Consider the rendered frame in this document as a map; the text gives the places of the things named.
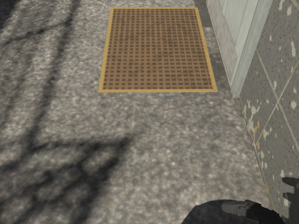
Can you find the robot right hand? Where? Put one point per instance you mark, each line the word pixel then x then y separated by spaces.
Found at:
pixel 252 210

